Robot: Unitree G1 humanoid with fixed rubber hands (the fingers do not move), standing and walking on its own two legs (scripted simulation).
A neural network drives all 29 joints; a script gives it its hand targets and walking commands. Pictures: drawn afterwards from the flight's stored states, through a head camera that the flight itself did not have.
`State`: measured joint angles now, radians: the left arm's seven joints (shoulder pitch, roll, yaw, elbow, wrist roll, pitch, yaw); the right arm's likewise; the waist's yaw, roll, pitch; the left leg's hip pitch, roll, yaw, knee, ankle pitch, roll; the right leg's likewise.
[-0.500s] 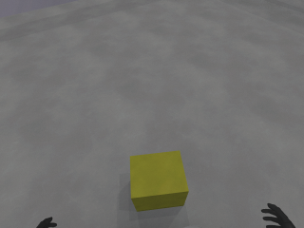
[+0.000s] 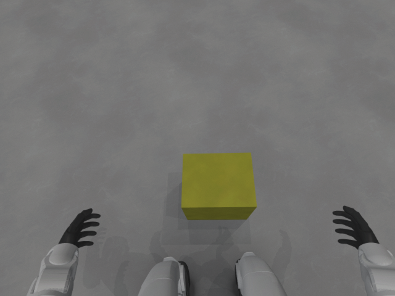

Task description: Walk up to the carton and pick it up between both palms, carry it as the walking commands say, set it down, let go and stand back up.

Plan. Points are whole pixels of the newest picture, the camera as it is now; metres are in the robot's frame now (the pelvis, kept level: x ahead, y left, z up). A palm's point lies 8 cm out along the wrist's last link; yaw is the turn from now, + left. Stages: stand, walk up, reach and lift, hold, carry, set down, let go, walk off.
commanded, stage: reach and lift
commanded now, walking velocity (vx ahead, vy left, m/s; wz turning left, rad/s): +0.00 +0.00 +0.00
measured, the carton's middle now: (216, 188) +0.47 -0.06 -0.61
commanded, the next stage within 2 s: none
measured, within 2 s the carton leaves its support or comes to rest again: neither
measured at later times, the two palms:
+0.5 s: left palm (108, 188) +0.35 +0.23 -0.12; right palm (332, 195) +0.29 -0.31 -0.13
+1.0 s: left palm (138, 150) +0.47 +0.18 -0.17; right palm (302, 149) +0.43 -0.29 -0.17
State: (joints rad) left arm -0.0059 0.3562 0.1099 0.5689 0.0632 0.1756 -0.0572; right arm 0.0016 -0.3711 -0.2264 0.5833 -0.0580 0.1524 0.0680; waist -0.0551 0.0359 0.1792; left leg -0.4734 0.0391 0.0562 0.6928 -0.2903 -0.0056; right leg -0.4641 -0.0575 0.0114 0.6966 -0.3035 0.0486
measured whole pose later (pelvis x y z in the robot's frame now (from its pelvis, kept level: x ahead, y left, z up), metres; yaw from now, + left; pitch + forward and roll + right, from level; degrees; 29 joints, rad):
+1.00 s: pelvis -0.05 -0.02 -0.10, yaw +2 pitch +40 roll +0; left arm -1.15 0.37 0.22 0.94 -0.01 0.23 -0.03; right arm -1.06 -0.39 -0.34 0.91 0.09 0.18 0.06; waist -0.06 0.03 -0.01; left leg -1.49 0.05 0.00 1.05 -0.26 -0.04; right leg -1.48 -0.05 -0.01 1.09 -0.31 0.01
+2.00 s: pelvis -0.08 -0.02 -0.30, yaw +2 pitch +45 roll +0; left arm -1.40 0.43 0.16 1.00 -0.14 0.19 0.07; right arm -1.31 -0.46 -0.26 0.99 0.18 0.13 0.01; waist -0.06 0.03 0.12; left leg -2.18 0.03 -0.04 1.87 -0.48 -0.04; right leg -2.16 -0.05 0.03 1.91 -0.53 0.02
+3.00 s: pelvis -0.10 -0.02 -0.37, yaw +1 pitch +32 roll +0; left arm -1.63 0.47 -0.02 1.20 -0.30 0.09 0.10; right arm -1.57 -0.48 -0.09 1.20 0.31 0.06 -0.08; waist -0.06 0.03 0.52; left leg -2.19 0.02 -0.06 2.14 -0.50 -0.05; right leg -2.17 -0.03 0.03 2.17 -0.56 0.03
